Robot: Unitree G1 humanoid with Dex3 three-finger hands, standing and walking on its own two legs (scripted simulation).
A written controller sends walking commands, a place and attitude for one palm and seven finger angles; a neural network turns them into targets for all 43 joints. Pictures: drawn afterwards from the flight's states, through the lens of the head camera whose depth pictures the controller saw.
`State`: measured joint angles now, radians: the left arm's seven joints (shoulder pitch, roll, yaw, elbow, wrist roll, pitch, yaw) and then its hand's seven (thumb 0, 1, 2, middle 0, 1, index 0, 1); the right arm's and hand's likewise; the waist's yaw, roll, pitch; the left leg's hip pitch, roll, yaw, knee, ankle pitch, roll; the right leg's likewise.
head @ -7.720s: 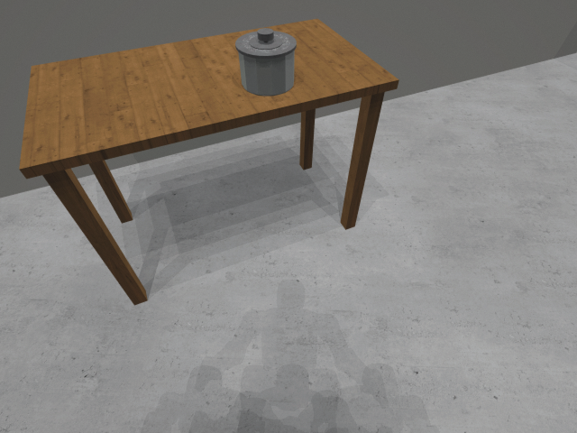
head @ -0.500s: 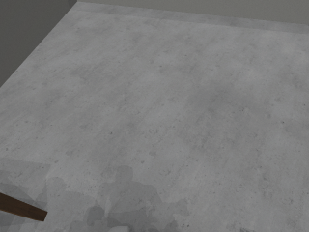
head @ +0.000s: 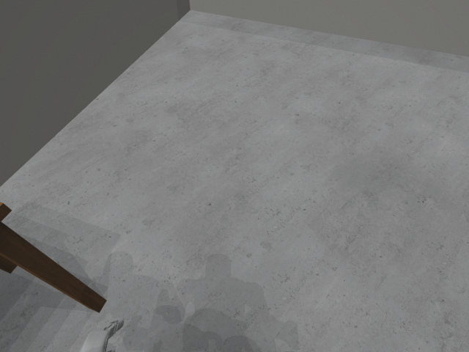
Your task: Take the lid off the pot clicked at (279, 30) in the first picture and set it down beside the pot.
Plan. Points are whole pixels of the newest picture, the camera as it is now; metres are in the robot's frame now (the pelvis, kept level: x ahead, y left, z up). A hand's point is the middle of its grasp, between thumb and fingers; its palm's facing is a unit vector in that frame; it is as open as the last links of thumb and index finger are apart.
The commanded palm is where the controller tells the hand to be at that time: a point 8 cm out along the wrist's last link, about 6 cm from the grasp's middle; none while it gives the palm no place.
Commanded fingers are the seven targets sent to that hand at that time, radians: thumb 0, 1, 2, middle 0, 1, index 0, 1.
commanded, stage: turn to face it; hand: left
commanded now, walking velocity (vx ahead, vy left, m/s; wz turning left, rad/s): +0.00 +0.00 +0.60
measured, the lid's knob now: out of the picture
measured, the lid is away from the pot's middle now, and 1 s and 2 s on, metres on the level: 0.00 0.00 0.00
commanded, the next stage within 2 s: take the last steps up to it in 1.88 s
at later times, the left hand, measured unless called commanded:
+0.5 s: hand out of the picture -0.04 +0.22 -0.18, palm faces +0.36 -0.90 -0.26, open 7.4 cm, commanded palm none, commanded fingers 0.00 0.90 0.90 -0.20 -0.30 -0.20 -0.30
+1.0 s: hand out of the picture -0.02 +0.21 -0.14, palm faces +0.58 -0.75 -0.31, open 7.4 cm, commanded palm none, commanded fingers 0.00 0.90 0.90 -0.20 -0.30 -0.20 -0.30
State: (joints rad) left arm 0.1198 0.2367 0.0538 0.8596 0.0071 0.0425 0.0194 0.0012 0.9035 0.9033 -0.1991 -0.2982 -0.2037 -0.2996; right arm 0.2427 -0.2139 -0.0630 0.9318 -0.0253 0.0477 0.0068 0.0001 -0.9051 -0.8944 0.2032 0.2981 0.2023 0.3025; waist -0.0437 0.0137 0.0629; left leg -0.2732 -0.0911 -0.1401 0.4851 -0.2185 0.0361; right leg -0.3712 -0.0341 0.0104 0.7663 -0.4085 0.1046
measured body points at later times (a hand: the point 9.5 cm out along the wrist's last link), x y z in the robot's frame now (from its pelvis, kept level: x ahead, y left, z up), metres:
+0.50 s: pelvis +0.00 +0.00 -0.02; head +0.03 +0.02 +0.43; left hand -0.06 +0.26 -0.16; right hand +0.19 -0.22 -0.14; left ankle -0.03 +0.12 -0.74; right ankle +0.00 -0.13 -0.74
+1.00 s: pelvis +0.01 -0.02 -0.01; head +0.05 -0.04 +0.44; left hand -0.05 +0.25 -0.12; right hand +0.21 -0.20 -0.17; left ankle -0.05 +0.10 -0.69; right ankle +0.08 -0.10 -0.74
